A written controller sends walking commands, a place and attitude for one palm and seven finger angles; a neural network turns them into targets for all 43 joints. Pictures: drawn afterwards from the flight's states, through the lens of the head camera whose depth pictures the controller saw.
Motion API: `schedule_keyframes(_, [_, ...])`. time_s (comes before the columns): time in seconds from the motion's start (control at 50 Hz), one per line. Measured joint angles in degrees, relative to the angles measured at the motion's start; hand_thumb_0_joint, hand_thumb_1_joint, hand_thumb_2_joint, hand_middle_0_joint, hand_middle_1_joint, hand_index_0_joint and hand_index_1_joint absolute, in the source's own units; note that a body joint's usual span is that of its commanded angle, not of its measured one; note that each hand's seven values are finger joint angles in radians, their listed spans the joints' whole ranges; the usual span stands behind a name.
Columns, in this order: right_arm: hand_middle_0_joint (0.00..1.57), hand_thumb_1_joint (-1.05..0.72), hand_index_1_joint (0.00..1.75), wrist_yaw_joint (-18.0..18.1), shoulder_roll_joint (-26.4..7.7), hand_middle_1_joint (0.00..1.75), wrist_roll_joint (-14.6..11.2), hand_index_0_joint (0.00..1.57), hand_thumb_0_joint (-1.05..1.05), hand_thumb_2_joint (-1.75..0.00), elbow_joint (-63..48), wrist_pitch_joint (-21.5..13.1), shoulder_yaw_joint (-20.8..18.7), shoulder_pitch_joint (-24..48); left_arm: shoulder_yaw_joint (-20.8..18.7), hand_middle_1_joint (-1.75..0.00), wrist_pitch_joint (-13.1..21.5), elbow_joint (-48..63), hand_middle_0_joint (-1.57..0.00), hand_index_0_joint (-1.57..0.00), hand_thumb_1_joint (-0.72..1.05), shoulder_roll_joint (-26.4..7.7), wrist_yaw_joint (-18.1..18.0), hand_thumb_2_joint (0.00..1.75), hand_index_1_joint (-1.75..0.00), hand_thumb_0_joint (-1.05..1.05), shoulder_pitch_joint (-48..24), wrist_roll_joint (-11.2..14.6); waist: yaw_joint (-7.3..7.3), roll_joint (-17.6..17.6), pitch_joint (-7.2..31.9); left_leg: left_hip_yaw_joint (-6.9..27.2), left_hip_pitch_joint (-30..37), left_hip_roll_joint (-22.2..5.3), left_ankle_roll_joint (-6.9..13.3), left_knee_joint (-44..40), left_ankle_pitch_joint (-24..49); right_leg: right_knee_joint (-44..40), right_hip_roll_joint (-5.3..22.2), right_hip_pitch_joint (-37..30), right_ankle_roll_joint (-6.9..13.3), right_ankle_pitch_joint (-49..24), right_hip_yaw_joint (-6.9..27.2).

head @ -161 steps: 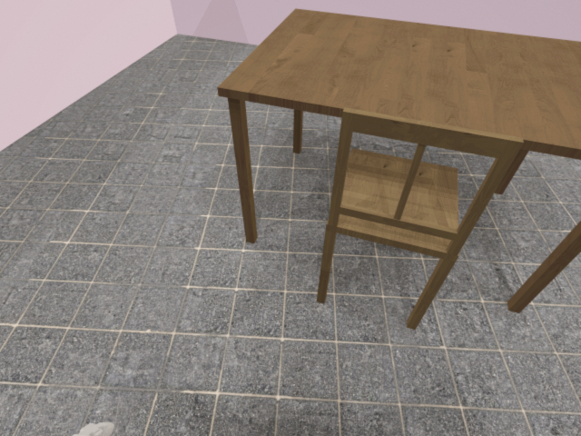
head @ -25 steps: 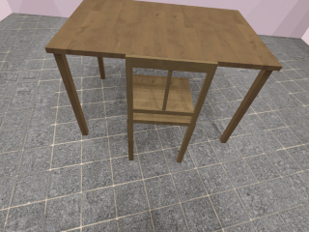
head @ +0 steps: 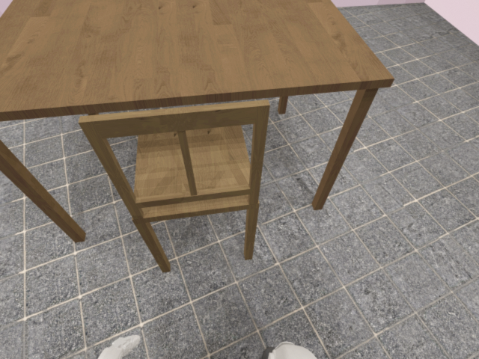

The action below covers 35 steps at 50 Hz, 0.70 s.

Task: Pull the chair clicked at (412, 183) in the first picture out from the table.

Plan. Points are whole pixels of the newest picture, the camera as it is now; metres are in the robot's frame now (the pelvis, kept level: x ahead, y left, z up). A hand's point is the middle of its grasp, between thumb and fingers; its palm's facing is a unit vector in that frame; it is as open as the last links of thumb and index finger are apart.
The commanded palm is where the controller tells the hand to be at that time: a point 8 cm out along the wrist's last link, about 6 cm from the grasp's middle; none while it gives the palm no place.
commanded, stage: take the last steps up to it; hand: left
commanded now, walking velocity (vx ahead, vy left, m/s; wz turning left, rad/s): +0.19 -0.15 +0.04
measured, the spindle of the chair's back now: (188, 165) +0.55 +0.12 -0.08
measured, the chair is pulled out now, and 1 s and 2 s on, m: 0.00 0.00 0.00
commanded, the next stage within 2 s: come to a stop and stand still in 0.06 s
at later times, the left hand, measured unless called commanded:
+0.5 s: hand out of the picture +0.10 +0.13 -0.16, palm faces +0.12 -0.97 -0.19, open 7.3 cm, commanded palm none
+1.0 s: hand out of the picture +0.04 +0.11 -0.14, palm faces +0.17 -0.96 -0.23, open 7.4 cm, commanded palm none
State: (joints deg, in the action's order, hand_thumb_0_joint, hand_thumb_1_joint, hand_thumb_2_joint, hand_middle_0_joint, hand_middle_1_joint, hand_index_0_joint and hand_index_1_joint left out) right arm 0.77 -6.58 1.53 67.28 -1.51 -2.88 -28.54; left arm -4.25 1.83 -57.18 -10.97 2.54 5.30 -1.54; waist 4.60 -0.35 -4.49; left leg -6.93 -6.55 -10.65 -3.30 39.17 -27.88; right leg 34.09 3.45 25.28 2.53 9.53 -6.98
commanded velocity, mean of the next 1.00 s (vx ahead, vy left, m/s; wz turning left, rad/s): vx -0.04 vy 0.07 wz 0.01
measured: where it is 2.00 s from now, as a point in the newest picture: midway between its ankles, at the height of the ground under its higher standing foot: outside the picture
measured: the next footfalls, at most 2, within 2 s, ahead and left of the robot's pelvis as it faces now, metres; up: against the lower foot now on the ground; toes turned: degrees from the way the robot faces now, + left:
left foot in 0.30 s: +0.19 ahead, +0.06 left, +0.00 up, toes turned +9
right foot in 0.62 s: +0.12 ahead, -0.19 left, +0.00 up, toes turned -1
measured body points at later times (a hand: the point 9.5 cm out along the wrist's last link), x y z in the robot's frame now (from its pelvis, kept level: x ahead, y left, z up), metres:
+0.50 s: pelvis +0.10 -0.05 +0.02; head +0.13 -0.04 +0.46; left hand +0.10 +0.18 -0.15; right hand +0.24 -0.26 -0.12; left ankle +0.15 +0.05 -0.72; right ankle +0.07 -0.15 -0.70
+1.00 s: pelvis +0.06 -0.07 +0.03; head +0.07 -0.08 +0.48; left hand +0.03 +0.16 -0.12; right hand +0.12 -0.32 -0.13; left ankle +0.01 +0.07 -0.69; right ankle +0.08 -0.19 -0.72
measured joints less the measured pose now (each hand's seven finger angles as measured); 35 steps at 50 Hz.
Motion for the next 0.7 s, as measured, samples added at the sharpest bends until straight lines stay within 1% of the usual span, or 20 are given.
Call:
schedule_keyframes(0.02, [0.21, -0.9, 0.3, 0.0, -0.4, 0.3, -0.3, 0.2, 0.0, -0.9, 0.3, 0.7, 0.1, 1.1, 0.2, -0.3, 0.5, 0.0, -0.2, -0.2, 0.91, 0.6, -0.4, 0.9, -0.29, 0.01, -0.2, 0.2, -0.24, 0.6, -0.5, 2.4, -3.7, 0.6, 1.6, 9.3, -1.8, 1.6, -0.4, -0.3, 0.1, 1.3, -0.5])
schedule_keyframes(0.04, [0.21, -0.9, 0.3, 0.0, -0.8, 0.3, -0.5, 0.2, 0.01, -0.9, 0.3, 1.2, -0.1, 2.2, 0.4, -0.3, 0.7, -0.1, -0.2, -0.2, 0.91, 1.1, -0.8, 0.9, -0.29, 0.01, -0.1, 0.4, -0.47, 0.9, -0.6, 4.0, -7.3, 1.4, 2.8, 17.4, -2.0, 1.7, -0.8, -1.3, 0.2, 2.4, -0.9])
schedule_keyframes(0.06, [0.21, -0.9, 0.3, 0.1, -1.2, 0.3, -0.5, 0.2, 0.01, -0.9, 0.0, 1.5, -0.3, 3.3, 0.6, -0.3, 0.6, -0.3, -0.2, -0.2, 0.91, 1.7, -1.2, 0.9, -0.29, 0.01, 0.3, 0.5, -0.65, 1.3, -0.5, 4.5, -10.6, 1.9, 3.6, 23.5, -0.9, 0.8, -1.3, -2.7, 0.3, 3.0, -1.4])
schedule_keyframes(0.1, [0.2, -0.9, 0.3, 0.2, -1.8, 0.3, -0.2, 0.2, 0.01, -0.9, -1.4, 1.7, -0.6, 5.6, 0.7, -0.3, 0.6, -1.1, -0.2, -0.2, 0.91, 2.6, -2.4, 0.89, -0.29, 0.0, 1.6, 0.7, -0.87, 1.8, 0.3, 4.1, -15.8, 2.5, 4.2, 28.5, 2.2, -2.5, -2.3, -5.9, 0.4, 2.8, -2.5])
schedule_keyframes(0.14, [0.2, -0.91, 0.3, 0.3, -2.2, 0.3, 0.1, 0.2, 0.01, -0.9, -3.3, 1.6, -0.8, 7.8, 0.0, -0.3, 1.0, -1.2, -0.2, -0.21, 0.94, 2.5, -3.6, 0.89, -0.3, -0.02, 2.8, 0.7, -1.08, 2.0, 1.6, 3.0, -19.4, 2.9, 4.2, 27.0, 4.1, -5.7, -3.3, -8.5, 1.0, 2.5, -3.7])
schedule_keyframes(0.2, [0.2, -0.91, 0.3, 0.4, -2.3, 0.29, 0.4, 0.2, 0.01, -0.9, -6.1, 1.4, -0.7, 11.4, 0.7, -0.3, 0.6, -2.0, -0.2, -0.2, 0.94, 1.7, -4.1, 0.89, -0.3, -0.02, 4.6, 0.3, -1.77, 1.9, 3.1, 0.9, -21.0, 3.7, 3.9, 18.5, 5.4, -8.6, -4.8, -11.5, 1.7, 2.9, -4.6])
schedule_keyframes(0.26, [0.2, -0.92, 0.3, 1.2, -2.5, 0.29, 0.1, 0.19, 0.01, -0.9, -7.5, 0.8, -0.1, 15.2, 1.5, -0.3, 0.1, -3.2, -0.2, -0.2, 0.94, 1.9, -4.2, 0.89, -0.29, -0.01, 6.4, 0.4, -3.15, 1.9, 3.5, 0.6, -18.4, 5.1, 3.2, 6.5, 7.9, -9.1, -6.3, -13.8, 1.9, 4.1, -4.6])
schedule_keyframes(0.28, [0.2, -0.93, 0.3, 1.4, -2.7, 0.29, 0.0, 0.19, 0.01, -0.9, -7.7, 0.6, 0.2, 16.2, 1.8, -0.3, -0.1, -3.6, -0.2, -0.2, 0.93, 2.1, -4.3, 0.9, -0.29, -0.01, 7.0, 0.6, -3.62, 2.0, 3.4, 0.9, -16.6, 5.5, 3.0, 1.5, 10.8, -8.7, -6.8, -14.6, 1.8, 4.8, -4.5])
schedule_keyframes(0.3, [0.2, -0.93, 0.3, 1.4, -2.8, 0.29, -0.3, 0.19, 0.01, -0.9, -7.8, 0.4, 0.5, 17.1, 2.1, -0.3, -0.4, -4.1, -0.2, -0.2, 0.93, 2.3, -4.3, 0.9, -0.29, -0.01, 7.6, 0.8, -4.11, 2.2, 3.4, 1.3, -14.4, 5.7, 3.4, -3.3, 15.8, -7.9, -7.4, -15.2, 1.6, 5.8, -4.5])
schedule_keyframes(0.34, [0.2, -0.93, 0.3, 1.6, -1.7, 0.29, -0.5, 0.19, 0.0, -0.9, -7.7, 0.6, 1.0, 18.7, 2.2, -0.3, -1.4, -4.9, -0.2, -0.2, 0.93, 1.9, -4.8, 0.9, -0.29, 0.0, 8.4, 1.1, -5.0, -0.2, 3.1, 0.5, -11.7, 6.9, 5.4, -5.4, 15.8, -6.1, -6.3, -16.2, 1.1, 7.8, -3.7])
schedule_keyframes(0.38, [0.2, -0.93, 0.3, 1.7, -0.9, 0.29, -0.7, 0.19, 0.0, -0.9, -8.4, 1.0, 1.7, 19.9, 2.4, -0.3, -2.4, -4.8, -0.2, -0.2, 0.93, 1.7, -5.0, 0.9, -0.29, 0.0, 9.1, 1.2, -6.04, -2.1, 2.8, -0.5, -9.9, 8.3, 6.1, -7.4, 14.8, -4.7, -4.9, -16.1, -0.5, 7.3, -2.5])
schedule_keyframes(0.42, [0.2, -0.92, 0.3, 1.8, -0.7, 0.29, -0.8, 0.2, 0.0, -0.9, -9.4, 1.4, 1.9, 21.3, 2.6, -0.3, -3.2, -4.4, -0.2, -0.2, 0.92, 1.9, -5.0, 0.89, -0.29, 0.0, 9.4, 1.2, -6.78, -2.6, 2.1, -1.0, -8.9, 9.3, 6.3, -9.5, 15.4, -0.6, -3.7, -14.4, -1.7, 11.5, -0.5])
schedule_keyframes(0.48, [0.2, -0.91, 0.3, 1.6, -1.1, 0.3, -0.4, 0.2, 0.0, -0.9, -10.6, 2.5, 1.7, 23.5, 2.4, -0.3, -4.1, -3.5, -0.2, -0.2, 0.92, 2.3, -4.9, 0.89, -0.29, 0.01, 9.5, 0.9, -7.35, -1.6, 0.6, -1.0, -9.2, 9.8, 6.4, -11.2, 17.0, 7.7, -2.5, -10.6, -2.5, 17.2, 2.8])
schedule_keyframes(0.54, [0.2, -0.91, 0.3, 1.1, -1.6, 0.3, -0.2, 0.2, 0.0, -0.9, -11.3, 3.4, 1.1, 25.2, 1.9, -0.3, -4.3, -2.7, -0.2, -0.2, 0.91, 2.1, -5.0, 0.89, -0.29, 0.01, 9.8, 0.7, -7.7, -0.2, -0.7, -0.8, -10.1, 9.5, 5.7, -11.4, 18.0, 10.9, -1.5, -8.5, -3.1, 18.0, 4.6])
schedule_keyframes(0.58, [0.21, -0.91, 0.3, 0.7, -2.0, 0.3, -0.2, 0.2, 0.0, -0.9, -11.6, 3.8, 0.7, 25.5, 1.7, -0.3, -4.1, -2.3, -0.2, -0.2, 0.91, 1.7, -5.1, 0.89, -0.29, 0.01, 10.5, 0.5, -7.88, 0.6, -0.8, -0.5, -11.1, 9.1, 5.0, -10.4, 18.1, 8.0, -0.8, -9.1, -3.4, 15.1, 4.8])
schedule_keyframes(0.6, [0.21, -0.9, 0.3, 0.4, -2.1, 0.3, -0.4, 0.2, 0.0, -0.9, -11.6, 4.0, 0.6, 25.4, 1.7, -0.3, -3.9, -2.2, -0.2, -0.2, 0.91, 1.3, -5.1, 0.89, -0.29, 0.01, 11.1, 0.4, -7.99, 0.7, -0.6, -0.4, -11.8, 9.0, 4.5, -9.3, 17.8, 4.2, -0.4, -10.3, -3.6, 11.7, 4.9])
schedule_keyframes(0.62, [0.21, -0.9, 0.3, 0.2, -2.2, 0.3, -0.6, 0.2, 0.0, -0.9, -11.5, 4.1, 0.4, 25.1, 1.7, -0.3, -3.6, -2.1, -0.2, -0.2, 0.91, 0.9, -5.2, 0.89, -0.29, 0.01, 11.8, 0.2, -8.13, 0.7, -0.3, -0.5, -12.7, 8.8, 3.9, -7.9, 17.3, 1.4, -0.3, -11.1, -2.8, 10.1, 5.1])
schedule_keyframes(0.64, [0.21, -0.9, 0.3, 0.0, -2.6, 0.3, -0.7, 0.2, 0.0, -0.9, -11.3, 4.4, 0.0, 24.8, 1.8, -0.3, -3.5, -2.5, -0.2, -0.2, 0.91, 0.9, -5.2, 0.9, -0.29, 0.01, 12.1, 0.0, -7.96, 1.4, -0.2, 0.3, -13.3, 8.6, 3.5, -6.3, 14.9, 1.7, -0.7, -11.1, -2.1, 10.2, 4.6])
schedule_keyframes(0.68, [0.21, -0.9, 0.3, -0.3, -3.3, 0.3, -0.7, 0.2, 0.0, -0.9, -10.6, 5.3, -0.5, 23.6, 2.1, -0.3, -3.5, -3.0, -0.2, -0.2, 0.91, 1.1, -4.9, 0.9, -0.29, 0.01, 13.0, -0.2, -7.74, 2.0, 0.7, 2.9, -14.6, 9.5, 3.1, -0.7, 7.6, 1.3, -0.9, -11.4, -1.4, 10.4, 3.9])
schedule_keyframes(0.7, [0.2, -0.9, 0.3, -0.4, -3.6, 0.3, -0.6, 0.2, 0.0, -0.9, -10.1, 5.7, -0.7, 22.9, 2.2, -0.3, -3.4, -3.3, -0.2, -0.2, 0.91, 1.3, -4.8, 0.9, -0.29, 0.01, 13.4, -0.2, -7.77, 2.0, 1.2, 3.8, -15.2, 10.1, 3.0, 2.7, 5.9, 0.3, -0.9, -11.7, -1.1, 10.0, 3.9])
